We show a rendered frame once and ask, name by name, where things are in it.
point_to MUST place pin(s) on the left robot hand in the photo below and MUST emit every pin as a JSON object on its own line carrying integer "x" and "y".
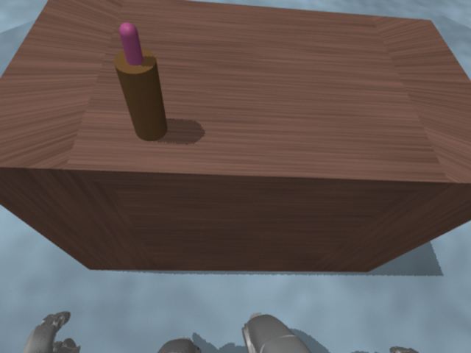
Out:
{"x": 41, "y": 339}

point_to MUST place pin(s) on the bottle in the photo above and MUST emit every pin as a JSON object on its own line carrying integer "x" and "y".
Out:
{"x": 138, "y": 75}

